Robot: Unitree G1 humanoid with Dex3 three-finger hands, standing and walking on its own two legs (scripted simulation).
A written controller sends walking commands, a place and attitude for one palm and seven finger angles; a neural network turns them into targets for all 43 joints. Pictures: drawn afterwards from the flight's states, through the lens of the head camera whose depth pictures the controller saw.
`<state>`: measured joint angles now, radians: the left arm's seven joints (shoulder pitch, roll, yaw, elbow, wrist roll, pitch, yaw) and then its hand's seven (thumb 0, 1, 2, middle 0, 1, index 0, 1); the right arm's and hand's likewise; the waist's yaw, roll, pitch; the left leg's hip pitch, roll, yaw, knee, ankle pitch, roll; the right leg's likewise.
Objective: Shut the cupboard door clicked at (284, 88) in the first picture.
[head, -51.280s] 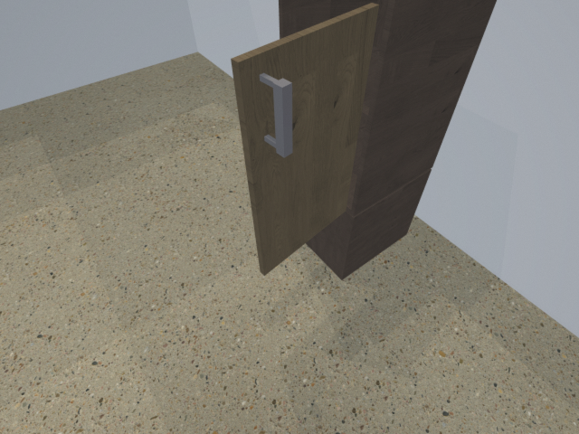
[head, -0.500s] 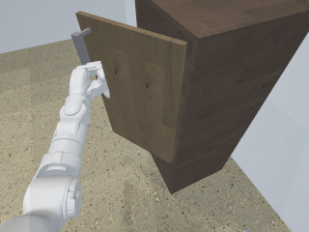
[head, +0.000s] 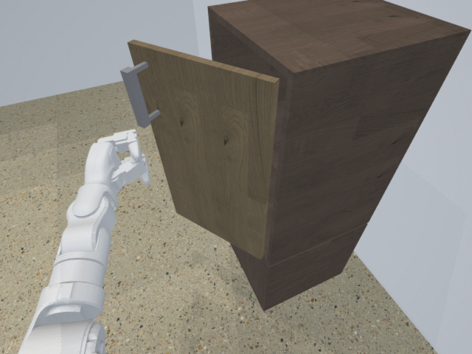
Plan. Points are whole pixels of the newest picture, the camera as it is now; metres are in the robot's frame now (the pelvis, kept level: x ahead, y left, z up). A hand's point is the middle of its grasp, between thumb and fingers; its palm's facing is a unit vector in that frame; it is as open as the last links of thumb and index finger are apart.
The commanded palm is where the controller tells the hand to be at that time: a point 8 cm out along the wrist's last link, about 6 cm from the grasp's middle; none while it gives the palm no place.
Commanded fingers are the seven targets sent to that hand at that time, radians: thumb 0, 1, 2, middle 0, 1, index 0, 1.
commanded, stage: draw the hand back to the body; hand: left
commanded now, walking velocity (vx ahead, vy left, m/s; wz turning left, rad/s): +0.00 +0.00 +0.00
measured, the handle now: (143, 95) +0.61 +0.22 +0.15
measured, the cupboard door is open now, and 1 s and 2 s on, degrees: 33 33 33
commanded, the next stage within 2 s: step back with the hand held close in 1.24 s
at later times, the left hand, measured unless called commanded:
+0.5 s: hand (64, 235) +0.24 +0.23 +0.16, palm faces +0.36 -0.90 -0.24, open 3.6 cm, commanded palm +0.20 +0.27 +0.18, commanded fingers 0.00 0.90 0.90 -0.67 -0.81 -0.67 -0.81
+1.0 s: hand out of the picture +0.17 +0.28 +0.17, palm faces +0.50 -0.76 -0.41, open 7.0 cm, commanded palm +0.13 +0.31 +0.18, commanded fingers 0.00 0.90 0.90 -0.20 -0.30 -0.20 -0.30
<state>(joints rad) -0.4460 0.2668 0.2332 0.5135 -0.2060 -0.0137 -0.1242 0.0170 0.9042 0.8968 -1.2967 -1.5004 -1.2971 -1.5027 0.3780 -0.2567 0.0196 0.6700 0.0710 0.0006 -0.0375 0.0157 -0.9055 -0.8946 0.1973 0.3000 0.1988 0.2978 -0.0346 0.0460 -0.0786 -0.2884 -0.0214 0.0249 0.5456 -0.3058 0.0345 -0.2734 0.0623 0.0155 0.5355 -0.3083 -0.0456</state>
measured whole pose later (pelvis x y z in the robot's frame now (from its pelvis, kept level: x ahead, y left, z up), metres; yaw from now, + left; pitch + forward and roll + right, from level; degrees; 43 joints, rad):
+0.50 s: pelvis -0.02 +0.00 +0.01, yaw +3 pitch -4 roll +0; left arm 0.08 0.30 0.18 -0.10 -0.09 -0.03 0.08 0.02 0.90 0.90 -0.93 -1.09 -0.93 -1.10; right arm 0.14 -0.22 0.05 0.61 0.03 -0.03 -0.06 0.01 -0.90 -0.89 0.20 0.30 0.20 0.30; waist 0.06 0.06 0.00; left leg -0.13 -0.04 -0.02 0.42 -0.22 0.03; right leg -0.09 0.05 -0.02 0.39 -0.23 -0.04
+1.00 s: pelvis +0.00 +0.01 +0.01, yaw +2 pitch -4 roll +0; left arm 0.49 0.34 0.35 -0.38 -0.08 -0.09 0.11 0.02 0.89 0.90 -0.29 -0.39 -0.29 -0.39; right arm 0.21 -0.25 0.00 0.64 0.02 -0.05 -0.07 0.02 -0.91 -0.89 0.20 0.30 0.20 0.30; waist 0.07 0.08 -0.01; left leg -0.10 -0.04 -0.01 0.42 -0.25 0.04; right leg -0.06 0.04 -0.02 0.38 -0.26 -0.04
